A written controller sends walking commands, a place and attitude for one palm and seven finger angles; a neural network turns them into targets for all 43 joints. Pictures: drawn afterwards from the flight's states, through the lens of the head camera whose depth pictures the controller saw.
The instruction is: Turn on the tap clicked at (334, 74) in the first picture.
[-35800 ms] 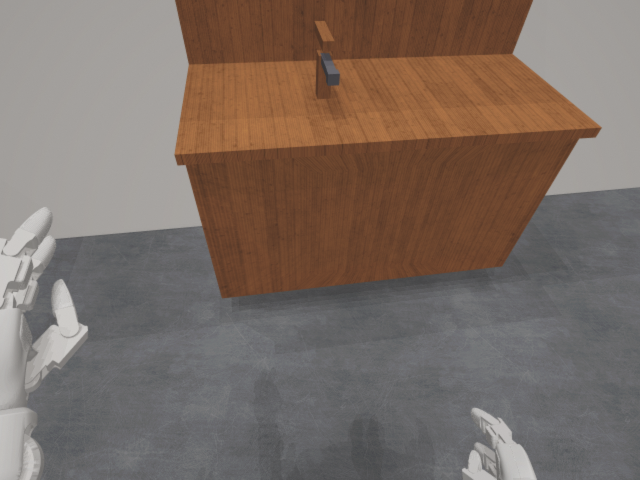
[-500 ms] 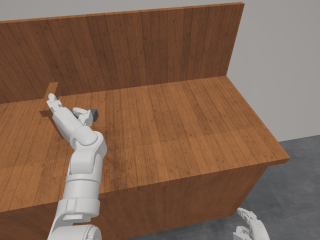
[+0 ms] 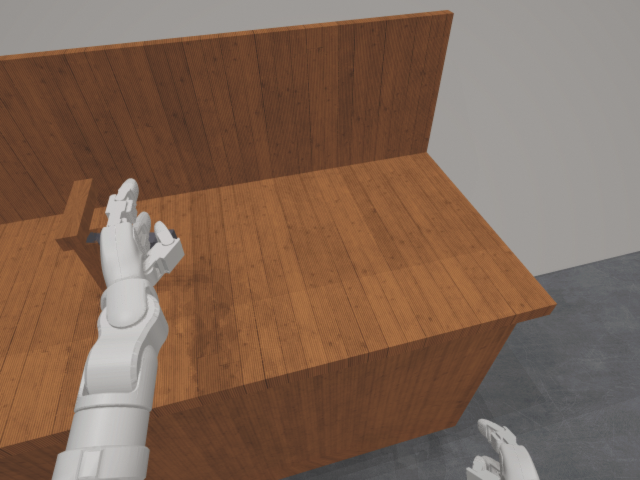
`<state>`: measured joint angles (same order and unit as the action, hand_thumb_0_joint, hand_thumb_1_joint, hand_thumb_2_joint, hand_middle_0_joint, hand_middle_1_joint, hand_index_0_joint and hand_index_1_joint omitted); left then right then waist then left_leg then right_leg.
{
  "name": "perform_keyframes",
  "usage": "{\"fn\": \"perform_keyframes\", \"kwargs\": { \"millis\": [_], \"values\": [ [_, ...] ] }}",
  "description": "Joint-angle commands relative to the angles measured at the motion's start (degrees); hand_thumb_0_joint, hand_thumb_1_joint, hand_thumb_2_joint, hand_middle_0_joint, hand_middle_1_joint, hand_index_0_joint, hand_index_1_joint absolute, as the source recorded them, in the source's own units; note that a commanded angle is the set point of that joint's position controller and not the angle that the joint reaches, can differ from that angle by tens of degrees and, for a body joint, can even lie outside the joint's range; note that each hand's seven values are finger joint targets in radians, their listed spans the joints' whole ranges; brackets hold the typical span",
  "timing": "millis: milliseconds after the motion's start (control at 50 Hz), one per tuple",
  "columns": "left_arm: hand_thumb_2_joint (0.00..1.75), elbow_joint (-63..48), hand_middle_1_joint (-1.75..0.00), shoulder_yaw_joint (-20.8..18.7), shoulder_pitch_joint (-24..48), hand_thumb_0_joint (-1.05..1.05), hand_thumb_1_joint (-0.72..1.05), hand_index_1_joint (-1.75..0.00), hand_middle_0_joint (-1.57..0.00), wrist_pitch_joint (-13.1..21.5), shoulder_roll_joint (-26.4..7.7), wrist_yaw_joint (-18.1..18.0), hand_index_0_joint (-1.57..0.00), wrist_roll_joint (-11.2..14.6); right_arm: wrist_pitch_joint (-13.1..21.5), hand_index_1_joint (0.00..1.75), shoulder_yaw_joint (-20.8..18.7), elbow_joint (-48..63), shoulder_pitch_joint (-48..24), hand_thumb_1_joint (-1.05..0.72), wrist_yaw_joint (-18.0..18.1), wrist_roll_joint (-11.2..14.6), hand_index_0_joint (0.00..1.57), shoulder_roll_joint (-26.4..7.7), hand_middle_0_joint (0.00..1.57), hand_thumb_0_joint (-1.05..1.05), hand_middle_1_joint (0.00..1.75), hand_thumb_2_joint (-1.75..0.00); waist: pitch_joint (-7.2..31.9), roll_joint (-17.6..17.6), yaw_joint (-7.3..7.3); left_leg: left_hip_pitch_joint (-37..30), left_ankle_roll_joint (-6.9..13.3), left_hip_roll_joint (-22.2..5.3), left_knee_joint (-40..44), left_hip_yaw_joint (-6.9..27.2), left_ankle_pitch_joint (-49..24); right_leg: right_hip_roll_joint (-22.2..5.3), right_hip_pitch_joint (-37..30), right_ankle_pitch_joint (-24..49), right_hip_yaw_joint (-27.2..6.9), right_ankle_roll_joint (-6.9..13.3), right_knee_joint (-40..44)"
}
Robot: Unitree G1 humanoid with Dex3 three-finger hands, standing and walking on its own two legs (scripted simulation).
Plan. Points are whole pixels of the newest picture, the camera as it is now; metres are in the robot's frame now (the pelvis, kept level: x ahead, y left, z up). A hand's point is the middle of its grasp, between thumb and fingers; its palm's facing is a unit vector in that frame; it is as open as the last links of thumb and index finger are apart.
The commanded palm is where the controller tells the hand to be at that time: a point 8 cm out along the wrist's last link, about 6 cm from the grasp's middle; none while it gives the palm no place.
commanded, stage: draw the hand back beside the body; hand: left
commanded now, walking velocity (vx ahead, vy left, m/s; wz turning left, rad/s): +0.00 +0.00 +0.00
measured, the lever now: (166, 242) +0.43 +0.28 +0.06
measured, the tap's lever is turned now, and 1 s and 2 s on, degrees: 74 74 74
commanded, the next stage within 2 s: step back with the hand held close in 1.26 s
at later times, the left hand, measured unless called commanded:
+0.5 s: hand (127, 308) +0.24 +0.23 +0.15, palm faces +0.33 -0.91 -0.26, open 7.6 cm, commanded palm +0.20 +0.27 +0.16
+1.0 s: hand (70, 358) +0.18 +0.25 +0.16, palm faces +0.41 -0.85 -0.33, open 7.5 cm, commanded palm +0.14 +0.29 +0.17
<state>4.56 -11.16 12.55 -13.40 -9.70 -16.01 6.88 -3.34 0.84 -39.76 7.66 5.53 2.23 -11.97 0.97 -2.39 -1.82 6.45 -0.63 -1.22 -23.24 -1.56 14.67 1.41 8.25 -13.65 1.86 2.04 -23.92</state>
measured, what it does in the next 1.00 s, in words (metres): stands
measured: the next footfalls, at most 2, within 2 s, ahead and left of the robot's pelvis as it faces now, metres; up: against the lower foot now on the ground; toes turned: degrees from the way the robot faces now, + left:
none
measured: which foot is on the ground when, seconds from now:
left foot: down 0.00-1.00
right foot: down 0.00-1.00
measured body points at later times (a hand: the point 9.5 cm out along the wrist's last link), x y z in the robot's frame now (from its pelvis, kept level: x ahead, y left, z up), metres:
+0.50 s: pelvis -0.01 +0.01 +0.00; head -0.03 -0.01 +0.45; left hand +0.22 +0.27 +0.16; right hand +0.18 -0.20 -0.08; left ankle -0.02 +0.13 -0.74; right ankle -0.01 -0.09 -0.74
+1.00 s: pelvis -0.01 +0.01 +0.00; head -0.03 -0.01 +0.45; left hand +0.15 +0.29 +0.17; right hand +0.19 -0.20 -0.08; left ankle -0.02 +0.13 -0.74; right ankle -0.01 -0.09 -0.74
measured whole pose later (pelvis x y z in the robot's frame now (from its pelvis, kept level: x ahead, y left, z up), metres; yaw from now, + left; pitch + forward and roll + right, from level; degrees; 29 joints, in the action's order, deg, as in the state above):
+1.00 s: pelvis -0.01 +0.01 +0.00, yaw +1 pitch -5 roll -1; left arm -22.1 -13.6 -24.4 6.2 -18.6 -6.9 4.5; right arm 3.2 0.6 -36.1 9.1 2.6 0.0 -12.8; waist -2.2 -3.4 -3.9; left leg 3.5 0.0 -0.8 -22.8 -0.4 13.9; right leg 1.0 3.3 -11.7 3.0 1.4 -20.4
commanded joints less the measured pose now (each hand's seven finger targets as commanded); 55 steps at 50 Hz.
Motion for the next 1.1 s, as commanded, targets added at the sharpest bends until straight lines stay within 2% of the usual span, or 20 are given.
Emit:
{"fn": "perform_keyframes", "kwargs": {
  "millis": [0,20,40,80,160,200,280,300,380,400,500,560,580,620,760,860,920,960,980,1080],
  "values": [
    [0.9,-13.9,-0.19,-8.4,0.6,0.0,0.9,-0.19,-0.16,10.7,-20.4,5.0,-0.16,-1.6,4.1,0.3,-2.1,10.1,-5.9,-0.9,-1.6,-0.8,0.2,-6.4,0.2,0.0,0.3,-0.9,9.3,3.6,-1.9,-0.8,2.4,-0.3,1.9,0.7,-17.6,-2.8,-8.2,20.6,-1.2,-0.5,2.9],
    [0.9,-16.9,-0.19,-6.4,1.8,0.0,0.9,-0.19,-0.16,13.0,-19.6,6.2,-0.16,-1.6,4.6,0.3,-2.2,11.0,-6.2,-0.9,-1.8,-0.6,0.2,-6.4,0.2,0.0,0.3,-0.9,9.1,2.7,-1.4,-1.5,2.4,-0.4,2.4,0.5,-17.1,-2.9,-8.4,20.2,-1.5,-0.5,3.4],
    [0.9,-20.6,-0.19,-4.0,4.6,0.0,0.9,-0.19,-0.16,15.1,-18.5,7.0,-0.16,-1.9,5.4,0.3,-2.3,11.5,-6.4,-0.9,-2.0,-0.5,0.2,-6.3,0.2,0.0,0.3,-0.9,8.8,-1.5,-0.62,-3.2,2.2,-0.4,2.5,0.2,-16.6,-3.0,-7.3,19.0,-1.9,-0.3,4.2],
    [0.9,-24.4,-0.2,-1.3,7.4,0.0,0.9,-0.2,-0.17,17.9,-17.6,7.6,-0.17,-2.3,6.9,0.3,-2.2,11.5,-6.9,-0.9,-2.1,-0.5,0.2,-6.6,0.2,0.0,0.3,-0.9,6.1,-5.2,0.17,-5.2,1.9,-0.6,3.3,1.0,-15.0,-2.4,-4.7,14.8,-1.9,0.0,5.9],
    [0.9,-21.2,-0.21,1.1,5.8,0.0,0.9,-0.21,-0.17,20.5,-16.0,7.6,-0.17,-2.8,8.6,0.3,-2.5,10.9,-6.1,-0.9,-1.8,-0.8,0.2,-7.3,0.2,0.0,0.3,-0.9,5.1,1.6,0.95,-6.7,2.3,-0.7,4.3,1.6,-11.8,-1.8,-3.6,10.9,-1.5,-0.2,7.5],
    [0.9,-19.7,-0.22,0.5,3.5,0.0,0.9,-0.22,-0.17,21.4,-16.3,7.8,-0.17,-3.0,8.6,0.3,-2.5,10.6,-6.1,-0.9,-1.7,-0.9,0.2,-7.5,0.2,0.0,0.3,-0.9,4.4,2.9,0.77,-6.3,2.3,-0.5,5.1,1.9,-10.3,-1.8,-3.6,8.8,-1.4,-0.2,8.1],
    [0.9,-19.6,-0.23,-3.5,-2.5,0.0,0.9,-0.23,-0.18,22.7,-18.9,8.1,-0.18,-2.9,8.0,0.3,-2.3,10.5,-6.8,-0.9,-2.0,-1.1,0.2,-7.4,0.2,0.0,0.3,-0.9,4.7,0.4,-0.65,-5.2,2.1,-0.2,5.9,2.1,-9.8,-1.9,-5.8,8.3,-1.5,0.0,8.6],
    [0.9,-20.0,-0.23,-2.8,-3.8,0.0,0.9,-0.23,-0.18,23.0,-17.7,8.3,-0.18,-3.0,7.8,0.3,-2.2,10.8,-6.5,-0.9,-2.1,-1.1,0.2,-7.0,0.2,0.0,0.3,-0.9,4.9,-0.6,-0.58,-4.7,2.0,-0.1,5.7,1.8,-10.2,-2.1,-6.4,9.1,-1.6,0.1,8.3],
    [0.9,-24.4,-0.24,-5.8,-9.3,0.0,0.9,-0.24,-0.18,23.5,-19.6,8.8,-0.18,-2.5,7.6,0.3,-2.1,11.9,-7.2,-0.9,-2.5,-1.3,0.2,-6.9,0.2,0.0,0.3,-0.9,4.9,-1.5,-1.51,-3.8,1.7,-0.3,5.7,2.4,-11.4,-2.0,-7.8,10.6,-1.5,0.4,8.0],
    [0.9,-24.8,-0.25,-5.2,-10.0,0.0,0.9,-0.25,-0.18,23.5,-18.8,8.9,-0.18,-2.5,7.5,0.3,-2.0,12.2,-7.0,-0.9,-2.5,-1.3,0.2,-6.7,0.2,0.0,0.3,-0.9,4.5,0.2,-1.23,-3.6,1.8,-0.4,5.5,2.4,-11.5,-2.0,-7.4,10.7,-1.4,0.2,8.0],
    [0.9,-28.9,-0.26,-4.4,-12.7,0.0,0.9,-0.26,-0.19,23.4,-17.5,9.2,-0.19,-2.6,7.8,0.3,-2.0,12.6,-7.1,-0.9,-2.6,-1.5,0.2,-6.5,0.2,0.0,0.3,-0.9,3.7,-1.0,-0.84,-4.4,1.7,-0.7,5.0,2.4,-12.5,-2.0,-6.1,11.3,-1.4,0.3,7.9],
    [0.9,-29.3,-0.27,-4.4,-14.7,0.0,0.9,-0.27,-0.19,23.0,-17.2,9.1,-0.19,-2.4,8.0,0.3,-2.1,12.7,-7.4,-0.9,-2.4,-1.5,0.2,-6.5,0.2,0.0,0.3,-0.9,2.6,1.2,-0.87,-4.1,1.9,-0.9,4.7,2.4,-11.6,-2.1,-5.4,10.5,-1.5,0.1,8.2],
    [0.9,-30.9,-0.27,-4.3,-14.1,0.0,0.9,-0.27,-0.19,23.2,-17.2,9.2,-0.19,-2.5,8.0,0.3,-2.1,12.6,-8.0,-0.9,-2.4,-1.4,0.2,-6.6,0.2,0.0,0.3,-0.9,1.8,-0.5,-0.73,-4.2,1.8,-0.8,5.0,2.6,-11.1,-1.9,-4.8,9.5,-1.6,0.2,8.5],
    [0.9,-30.3,-0.28,-5.0,-15.6,0.0,0.9,-0.28,-0.19,23.2,-17.7,8.9,-0.19,-2.4,8.3,0.3,-2.1,12.6,-7.7,-0.9,-2.3,-1.6,0.2,-6.6,0.2,0.0,0.3,-0.9,2.0,0.9,-0.98,-4.0,2.0,-0.7,4.8,2.7,-10.0,-2.1,-4.9,8.5,-1.5,0.1,8.6],
    [0.9,-35.9,-0.3,-6.5,-23.3,0.0,0.9,-0.3,-0.2,23.5,-17.9,8.6,-0.2,-2.6,9.0,0.3,-2.3,12.7,-7.4,-0.9,-2.4,-1.9,0.2,-6.7,0.2,0.0,0.3,-0.9,3.8,-1.0,-1.63,-3.9,1.7,-0.7,3.8,2.9,-13.6,-2.3,-6.6,12.3,-1.5,0.3,7.1],
    [0.9,-37.9,-0.3,-8.2,-28.0,0.0,0.9,-0.3,-0.2,23.4,-18.6,8.6,-0.2,-2.4,9.2,0.3,-2.5,13.0,-7.4,-0.9,-2.4,-1.9,0.2,-6.7,0.2,0.0,0.3,-0.9,1.8,0.1,-1.82,-2.5,1.8,-0.8,3.4,3.0,-12.4,-2.3,-5.5,11.0,-1.5,0.2,7.2],
    [0.9,-40.0,-0.3,-8.7,-30.6,0.0,0.9,-0.3,-0.2,23.6,-18.6,8.4,-0.2,-2.6,9.5,0.3,-2.5,13.1,-7.1,-0.9,-2.4,-1.9,0.2,-6.5,0.2,0.0,0.3,-0.9,2.5,-2.0,-1.91,-2.6,1.6,-0.9,3.2,3.4,-12.3,-2.4,-5.4,10.3,-1.4,0.4,6.8],
    [0.9,-40.4,-0.3,-9.4,-33.3,0.0,0.9,-0.3,-0.2,23.5,-18.8,8.4,-0.2,-2.4,9.8,0.3,-2.6,13.1,-7.1,-0.9,-2.4,-2.0,0.2,-6.6,0.2,0.0,0.3,-0.9,1.9,-0.1,-2.09,-1.9,1.8,-0.9,2.8,3.3,-12.4,-2.4,-5.2,10.8,-1.3,0.2,6.6],
    [0.9,-41.0,-0.3,-9.2,-32.4,0.0,0.9,-0.3,-0.2,23.4,-18.7,8.4,-0.2,-2.5,9.7,0.3,-2.6,13.0,-7.4,-0.9,-2.3,-1.9,0.2,-6.8,0.2,0.0,0.3,-0.9,1.5,-1.4,-1.84,-2.1,1.8,-0.7,3.0,3.3,-12.0,-2.4,-4.7,10.2,-1.5,0.3,6.8],
    [0.9,-39.8,-0.3,-8.4,-28.5,0.0,0.9,-0.3,-0.2,23.5,-18.4,8.2,-0.2,-2.6,10.0,0.3,-2.6,12.6,-7.7,-0.9,-1.7,-1.8,0.2,-6.8,0.2,0.0,0.3,-0.9,-0.4,0.4,-1.23,-2.0,2.2,-0.5,2.8,3.4,-9.2,-2.4,-2.7,7.1,-1.6,0.1,7.5]
  ]
}}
